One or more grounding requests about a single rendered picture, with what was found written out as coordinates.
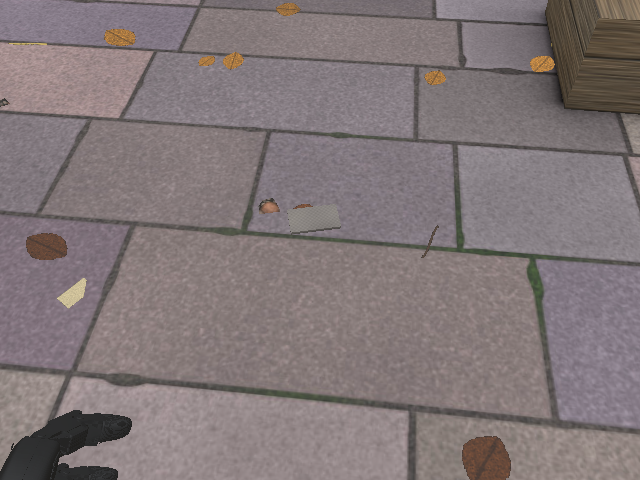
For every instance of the robot left hand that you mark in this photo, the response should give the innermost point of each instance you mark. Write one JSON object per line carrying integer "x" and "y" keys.
{"x": 36, "y": 457}

